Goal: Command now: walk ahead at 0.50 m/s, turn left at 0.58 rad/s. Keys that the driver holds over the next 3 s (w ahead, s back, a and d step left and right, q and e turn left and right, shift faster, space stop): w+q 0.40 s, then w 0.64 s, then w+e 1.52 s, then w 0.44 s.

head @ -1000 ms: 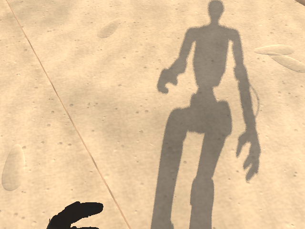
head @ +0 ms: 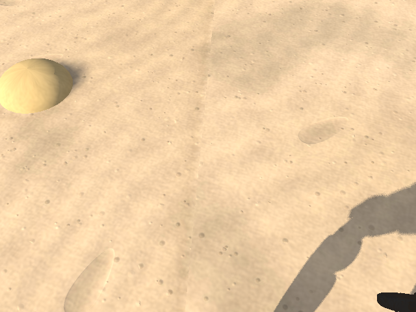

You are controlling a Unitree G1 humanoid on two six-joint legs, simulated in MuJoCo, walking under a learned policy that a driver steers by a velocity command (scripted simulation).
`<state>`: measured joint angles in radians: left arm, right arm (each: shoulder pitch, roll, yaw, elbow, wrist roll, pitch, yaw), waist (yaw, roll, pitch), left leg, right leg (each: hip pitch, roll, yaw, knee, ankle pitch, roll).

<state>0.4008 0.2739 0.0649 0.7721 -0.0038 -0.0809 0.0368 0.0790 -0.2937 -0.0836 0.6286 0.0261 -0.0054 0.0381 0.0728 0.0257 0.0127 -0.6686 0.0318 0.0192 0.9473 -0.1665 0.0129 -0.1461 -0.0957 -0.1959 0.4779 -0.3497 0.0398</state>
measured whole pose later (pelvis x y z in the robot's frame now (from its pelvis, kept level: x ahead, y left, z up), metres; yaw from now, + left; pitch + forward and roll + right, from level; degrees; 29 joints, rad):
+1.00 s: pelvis +0.58 +0.05 +0.01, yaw +20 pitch +2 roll -3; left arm 0.48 0.20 -0.01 0.88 0.08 -0.12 -0.04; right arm 0.09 -0.22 0.01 0.77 -0.09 -0.08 0.06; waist 0.09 0.03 -0.04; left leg -0.77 0.10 -0.08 0.81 0.18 0.03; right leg -0.12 0.11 -0.08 0.31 -0.23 -0.10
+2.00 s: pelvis +1.12 +0.18 -0.02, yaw -8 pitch +1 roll +0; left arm 0.32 0.23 0.06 0.77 0.03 -0.02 0.02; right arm 0.12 -0.25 -0.04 0.70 -0.04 -0.01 0.01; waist 0.02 0.04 0.02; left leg -0.57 0.10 -0.05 1.15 -0.24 -0.04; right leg -0.35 0.12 -0.03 0.68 -0.35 -0.12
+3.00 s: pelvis +1.68 +0.00 -0.01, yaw -33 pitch +4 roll -2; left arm 0.42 0.24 0.02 0.93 0.03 -0.09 -0.05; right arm 0.23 -0.26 -0.02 0.75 -0.10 -0.07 0.05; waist 0.02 0.02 -0.07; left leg -0.66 0.04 -0.09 1.43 -0.33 0.10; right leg -0.34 0.09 -0.04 0.62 -0.36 -0.08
